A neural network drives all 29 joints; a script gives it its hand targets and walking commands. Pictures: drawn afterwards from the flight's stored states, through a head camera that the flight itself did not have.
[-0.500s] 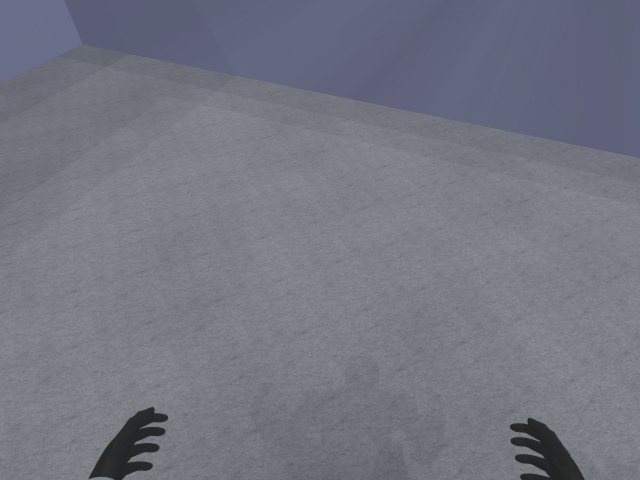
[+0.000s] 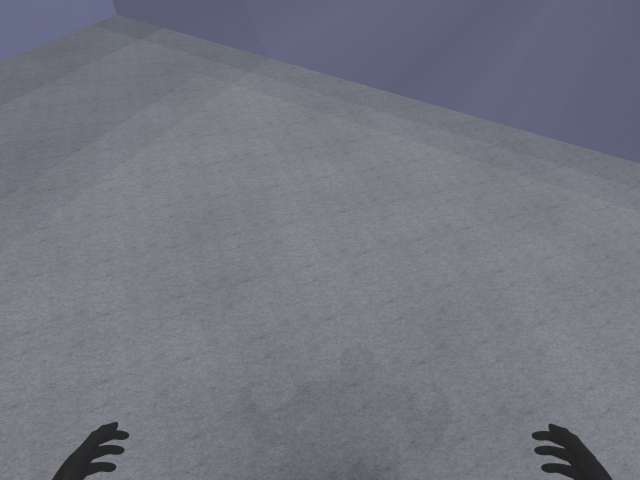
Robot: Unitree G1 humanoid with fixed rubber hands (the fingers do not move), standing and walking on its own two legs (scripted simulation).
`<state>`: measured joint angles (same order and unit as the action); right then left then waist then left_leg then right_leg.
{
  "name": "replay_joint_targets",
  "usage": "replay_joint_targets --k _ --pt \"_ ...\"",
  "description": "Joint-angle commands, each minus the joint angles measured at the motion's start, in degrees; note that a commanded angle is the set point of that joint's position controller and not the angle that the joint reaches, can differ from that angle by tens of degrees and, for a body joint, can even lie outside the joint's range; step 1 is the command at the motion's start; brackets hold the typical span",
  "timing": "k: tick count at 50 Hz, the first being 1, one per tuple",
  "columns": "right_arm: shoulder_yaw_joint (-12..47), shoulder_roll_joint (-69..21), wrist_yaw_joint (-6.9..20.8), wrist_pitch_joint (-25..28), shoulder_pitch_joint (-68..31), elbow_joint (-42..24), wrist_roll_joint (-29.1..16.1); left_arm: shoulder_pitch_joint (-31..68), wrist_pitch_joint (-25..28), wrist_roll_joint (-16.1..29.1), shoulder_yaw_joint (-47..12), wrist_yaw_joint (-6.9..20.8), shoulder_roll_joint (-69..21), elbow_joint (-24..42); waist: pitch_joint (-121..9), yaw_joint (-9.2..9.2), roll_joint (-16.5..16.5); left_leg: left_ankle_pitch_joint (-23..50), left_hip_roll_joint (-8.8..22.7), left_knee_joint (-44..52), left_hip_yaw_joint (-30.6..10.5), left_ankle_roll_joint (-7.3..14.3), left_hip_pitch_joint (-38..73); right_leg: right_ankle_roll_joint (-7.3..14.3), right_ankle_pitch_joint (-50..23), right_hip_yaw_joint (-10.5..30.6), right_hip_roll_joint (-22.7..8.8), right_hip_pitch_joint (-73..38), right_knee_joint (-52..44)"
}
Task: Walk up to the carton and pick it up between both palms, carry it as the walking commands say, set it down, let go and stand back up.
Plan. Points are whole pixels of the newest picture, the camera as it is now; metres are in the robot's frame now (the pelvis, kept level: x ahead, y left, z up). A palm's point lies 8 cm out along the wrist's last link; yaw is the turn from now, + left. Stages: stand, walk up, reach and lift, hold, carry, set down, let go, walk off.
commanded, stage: walk up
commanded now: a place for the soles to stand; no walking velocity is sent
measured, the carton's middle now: out of the picture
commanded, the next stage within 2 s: none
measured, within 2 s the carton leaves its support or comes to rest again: neither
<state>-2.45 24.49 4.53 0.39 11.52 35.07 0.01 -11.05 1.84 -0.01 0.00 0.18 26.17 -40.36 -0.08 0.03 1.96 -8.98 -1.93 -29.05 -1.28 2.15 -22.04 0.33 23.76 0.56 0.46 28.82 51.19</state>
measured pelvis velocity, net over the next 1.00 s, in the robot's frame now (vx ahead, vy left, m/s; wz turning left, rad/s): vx -0.06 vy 0.09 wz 0.26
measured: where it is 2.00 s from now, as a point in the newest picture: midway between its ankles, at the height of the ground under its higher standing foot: outside the picture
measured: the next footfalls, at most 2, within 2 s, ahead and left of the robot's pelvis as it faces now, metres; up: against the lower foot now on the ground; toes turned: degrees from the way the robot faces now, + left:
right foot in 0.12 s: +0.07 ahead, -0.12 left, +0.00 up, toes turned +2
left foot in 0.52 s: +0.04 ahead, +0.20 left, +0.00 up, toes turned +3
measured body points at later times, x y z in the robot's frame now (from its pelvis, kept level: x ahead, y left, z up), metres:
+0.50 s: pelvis -0.03 +0.05 +0.00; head -0.01 +0.04 +0.45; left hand +0.08 +0.39 -0.07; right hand +0.17 -0.25 -0.07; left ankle +0.00 +0.19 -0.73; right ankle +0.03 -0.11 -0.73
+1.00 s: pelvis -0.06 +0.09 +0.01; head -0.04 +0.07 +0.46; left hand +0.00 +0.45 -0.05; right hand +0.18 -0.18 -0.07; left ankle -0.08 +0.26 -0.66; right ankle +0.01 -0.02 -0.73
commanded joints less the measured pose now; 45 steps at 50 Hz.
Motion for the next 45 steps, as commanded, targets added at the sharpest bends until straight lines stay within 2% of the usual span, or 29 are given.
replay_joint_targets --k 1,2,4,6,7,8,9,10,11,12,14,16,20,23,24,25,26,27,28,29,31,35,38,40,41,42,43,44,45 --pt "-4.1 15.4 -0.9 -0.2 -0.2 -2.7 3.2 2.1 -0.1 -0.4 5.3 0.9 9.2 -1.4 -6.3 3.37 -11.7 -4.2 11.5 14.0 -19.1 10.0 8.2 0.1 -4.5 -1.8 1.6 -1.9 -8.4" --pt "-4.0 14.9 -0.8 -0.3 -0.1 -2.6 3.1 1.9 0.0 -0.5 5.3 0.8 8.9 -2.0 -5.6 3.27 -10.1 -4.1 11.6 13.9 -19.5 10.4 7.0 0.5 -4.8 -2.3 1.9 -3.9 -11.7" --pt "-4.2 15.0 -0.4 -0.6 -2.1 -3.1 2.9 -0.9 0.3 -0.6 5.4 0.7 8.6 -3.2 -5.8 1.62 -11.1 -3.4 10.3 13.0 -18.5 9.5 4.6 1.3 -7.1 -3.3 2.5 -10.0 -19.1" --pt "-3.6 13.2 -0.1 -0.8 -5.4 -3.7 2.5 -5.9 1.1 -1.3 5.8 0.4 9.5 -4.9 -5.4 -2.25 -9.6 -4.1 5.5 10.1 -14.1 4.1 -3.8 3.1 -12.6 -2.5 2.0 -23.0 -29.6" --pt "-2.9 11.0 0.1 -0.5 -6.9 -4.3 2.0 -7.8 1.6 -2.1 6.5 0.1 12.2 -4.8 -4.7 -3.76 -4.7 -4.9 1.4 4.4 -9.2 0.5 -10.8 5.3 -9.3 3.5 -4.2 -29.1 -34.7" --pt "-2.6 9.5 0.2 -0.1 -6.8 -5.0 1.5 -5.4 1.6 -2.5 8.0 -0.2 17.5 -3.7 -4.7 -3.69 12.0 -13.6 -3.4 -12.2 -3.4 -0.8 -16.9 10.7 1.3 22.9 -19.2 -28.6 -41.6" --pt "-3.3 12.6 0.0 -0.4 -5.5 -3.8 1.9 2.7 1.4 -2.6 8.1 -0.7 18.4 -0.8 -0.3 -0.97 10.2 -13.5 1.0 -27.2 -4.3 -2.1 -16.8 16.1 1.3 24.9 -26.6 -18.1 -42.8" --pt "-4.0 14.8 0.3 -0.5 -3.1 -2.1 1.5 6.5 1.6 -2.0 7.5 -0.9 16.4 1.1 0.8 0.97 3.9 -11.8 1.7 -33.0 -6.4 -2.7 -13.9 16.2 -1.7 20.2 -24.0 -13.8 -41.4" --pt "-4.4 14.8 0.6 -0.6 -0.9 -1.6 1.2 8.5 1.7 -1.9 7.1 -0.9 15.7 1.4 0.9 2.48 3.1 -10.7 1.5 -35.9 -7.7 -2.6 -12.5 15.0 -4.8 15.4 -21.6 -12.2 -40.3" --pt "-4.6 14.7 0.8 -0.6 -0.2 -1.3 1.1 8.4 1.8 -1.8 6.8 -0.9 15.0 1.2 0.5 2.46 2.4 -9.5 1.1 -36.7 -8.4 -2.6 -12.4 13.6 -7.9 12.2 -19.3 -13.7 -39.0" --pt "-4.2 13.3 1.5 -0.9 -0.4 -0.1 0.9 7.1 1.9 -2.0 6.3 -0.4 14.3 0.5 1.5 1.07 4.1 -8.0 0.2 -30.3 -6.2 -3.1 -13.4 10.9 -10.0 6.5 -15.7 -16.9 -37.5" --pt "-3.9 12.3 1.8 -1.1 -1.9 -0.4 0.6 4.4 1.7 -2.2 6.5 -0.2 15.1 0.3 -0.7 -0.91 7.2 -8.6 0.3 -24.2 -3.8 -3.7 -14.3 11.7 -9.2 6.6 -16.1 -21.3 -36.5" --pt "-3.9 11.9 1.9 -1.1 -0.5 -0.3 0.6 6.8 1.4 -2.4 6.9 0.1 16.5 1.5 -4.2 0.34 10.7 -8.8 3.4 -11.7 -1.5 -1.9 -6.2 11.9 -9.0 4.6 -18.0 -18.7 -33.9" --pt "-4.7 11.8 1.7 -0.8 4.4 2.0 1.3 7.3 0.9 -1.4 6.6 0.6 15.4 1.2 -6.9 2.58 9.1 -3.9 -0.1 -0.4 5.4 -0.3 6.6 8.3 -8.7 -1.0 -15.9 -12.8 -28.9" --pt "-5.1 12.4 1.4 -0.6 5.9 2.3 2.0 6.4 0.8 -1.2 6.2 0.5 14.1 0.9 -7.1 3.13 8.2 -4.2 -0.8 0.8 4.1 0.7 9.3 6.1 -7.3 -2.9 -14.0 -11.0 -24.8" --pt "-5.6 14.3 1.0 -0.3 7.4 2.5 2.7 5.6 0.5 -0.9 5.7 0.3 11.8 0.6 -6.6 3.62 1.5 -10.8 3.0 7.7 -4.1 2.9 9.9 3.8 -5.3 -5.9 -10.6 -8.4 -16.7" --pt "-6.6 18.7 0.5 0.0 5.2 0.9 3.4 5.6 0.3 -0.4 5.0 0.1 9.1 1.3 -3.6 3.05 -12.5 -8.5 14.5 15.6 -23.9 6.3 10.8 0.1 5.8 -8.3 -3.9 2.5 -5.7" --pt "-6.6 20.9 0.2 0.2 1.7 -0.7 2.9 8.0 0.1 -0.3 5.5 -0.5 11.0 0.7 -1.8 3.49 -12.8 -3.5 16.8 17.5 -30.7 11.2 9.6 -0.3 8.8 -2.6 0.2 8.4 0.3" --pt "-5.6 18.6 -0.2 0.5 0.0 -1.7 2.8 7.0 0.3 -0.6 5.8 -0.6 11.9 -0.5 -2.1 2.90 -9.5 2.5 16.3 14.2 -28.6 13.7 8.2 0.1 6.3 0.5 -1.1 6.4 5.9" --pt "-4.8 16.2 -0.5 0.4 -1.7 -1.8 2.7 5.4 0.5 -0.1 5.7 -0.2 11.3 -1.5 -3.5 1.45 -9.1 3.4 12.3 11.9 -22.2 12.0 8.4 -0.1 2.3 0.7 -1.7 4.9 6.0" --pt "-3.9 14.7 -0.6 -0.3 -2.9 -2.3 2.9 3.5 0.7 0.2 5.6 0.3 10.8 -2.5 -4.9 1.14 -12.4 5.4 8.0 10.5 -17.0 9.7 9.1 -0.3 -2.2 -1.5 -0.5 2.9 2.0" --pt "-4.4 15.2 -0.8 -0.9 0.1 -2.6 3.1 3.9 0.5 0.4 5.4 0.2 10.2 -2.4 -5.3 2.70 -13.4 8.9 9.5 11.1 -20.4 11.0 9.8 -0.4 -3.2 -2.5 1.7 -1.4 -8.5" --pt "-4.5 15.1 -0.5 -1.4 -0.8 -3.1 2.8 1.9 0.7 0.2 5.4 -0.2 9.2 -3.2 -5.1 1.27 -12.0 11.2 9.2 9.8 -21.9 10.3 7.3 0.6 -6.1 -2.9 2.7 -8.5 -19.0" --pt "-3.5 12.9 -0.2 -1.5 -4.5 -4.0 2.1 -3.9 1.6 -0.8 5.8 -0.7 10.4 -4.4 -5.7 -3.01 -9.5 8.0 4.6 4.3 -17.9 5.4 -1.3 2.5 -14.1 -0.3 0.5 -22.3 -31.0" --pt "-2.7 10.2 0.0 -1.1 -6.3 -5.1 1.8 -6.7 1.9 -1.7 7.0 -0.9 14.3 -5.0 -5.9 -4.76 -3.0 1.8 -0.2 -1.8 -12.1 0.8 -10.6 5.3 -8.9 6.6 -7.4 -31.0 -36.0" --pt "-2.4 9.8 0.3 -1.0 -5.3 -5.4 1.7 -1.7 2.1 -2.3 8.5 -1.4 20.0 -3.2 -3.1 -3.32 13.4 -12.0 -3.5 -18.2 -6.6 -0.8 -17.9 11.9 -2.7 24.4 -24.1 -27.6 -42.4" --pt "-3.4 14.2 0.1 -1.2 -4.4 -4.1 2.2 4.1 2.0 -1.7 8.4 -1.5 19.2 -0.6 0.4 -0.77 6.0 -11.5 2.5 -29.2 -6.0 -2.6 -16.8 15.7 -3.5 22.9 -29.0 -18.3 -42.4" --pt "-4.1 15.8 0.5 -1.3 -1.9 -2.3 1.6 7.4 2.1 -1.3 7.9 -1.5 17.1 0.4 1.8 1.24 1.2 -9.4 2.9 -32.5 -7.2 -3.1 -13.7 15.1 -5.0 17.0 -25.3 -14.5 -41.1" --pt "-4.4 15.5 0.9 -1.4 -0.1 -1.6 1.5 8.5 2.0 -1.3 7.5 -1.3 16.0 0.5 1.9 2.05 0.8 -8.2 2.4 -34.0 -8.0 -3.0 -12.7 13.6 -7.0 11.9 -22.3 -13.6 -40.0"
